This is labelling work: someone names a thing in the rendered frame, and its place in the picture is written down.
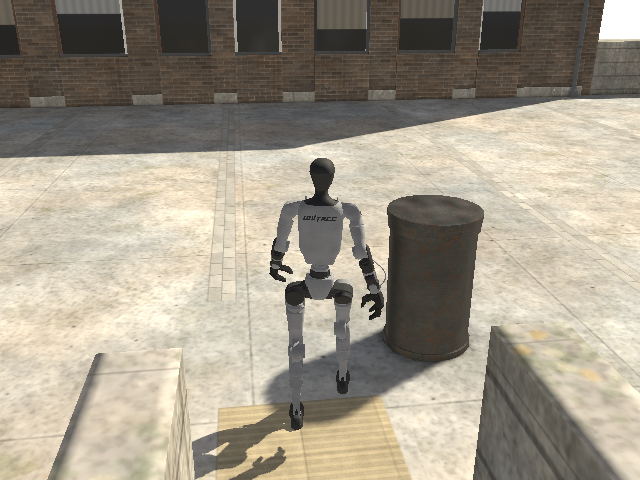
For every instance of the right robot forearm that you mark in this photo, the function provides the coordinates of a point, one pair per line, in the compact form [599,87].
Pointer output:
[369,273]

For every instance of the left robot forearm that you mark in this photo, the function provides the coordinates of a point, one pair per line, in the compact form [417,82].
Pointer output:
[276,257]

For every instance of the robot left hand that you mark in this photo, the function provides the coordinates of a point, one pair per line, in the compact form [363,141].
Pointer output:
[276,276]

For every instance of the robot left foot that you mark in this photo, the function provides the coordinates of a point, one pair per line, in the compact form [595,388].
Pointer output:
[296,420]

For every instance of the left robot upper arm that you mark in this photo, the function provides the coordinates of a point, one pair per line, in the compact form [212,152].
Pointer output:
[289,211]

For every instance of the right robot upper arm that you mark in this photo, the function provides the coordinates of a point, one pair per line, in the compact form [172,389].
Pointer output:
[353,213]

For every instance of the robot left shin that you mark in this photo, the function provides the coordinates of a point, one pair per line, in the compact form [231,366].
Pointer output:
[295,380]

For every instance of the robot right hand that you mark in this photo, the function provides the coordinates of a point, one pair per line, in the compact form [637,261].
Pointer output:
[379,303]

